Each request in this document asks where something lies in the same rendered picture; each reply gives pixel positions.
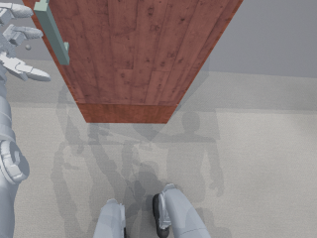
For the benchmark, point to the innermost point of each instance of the robot left hand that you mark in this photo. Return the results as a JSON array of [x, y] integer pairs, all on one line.
[[13, 37]]

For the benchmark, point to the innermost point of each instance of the robot left thigh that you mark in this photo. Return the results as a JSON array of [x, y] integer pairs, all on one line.
[[111, 221]]

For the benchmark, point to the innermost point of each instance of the left robot upper arm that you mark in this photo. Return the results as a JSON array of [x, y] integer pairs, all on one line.
[[14, 168]]

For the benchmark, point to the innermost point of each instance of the cupboard door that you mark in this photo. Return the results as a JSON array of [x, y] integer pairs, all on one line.
[[136, 52]]

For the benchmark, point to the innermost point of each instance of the robot left forearm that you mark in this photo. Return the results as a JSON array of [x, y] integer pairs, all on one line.
[[6, 132]]

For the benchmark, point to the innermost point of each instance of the handle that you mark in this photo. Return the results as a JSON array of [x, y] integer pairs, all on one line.
[[46, 19]]

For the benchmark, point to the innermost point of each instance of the right robot foot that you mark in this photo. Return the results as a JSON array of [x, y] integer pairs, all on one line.
[[161, 232]]

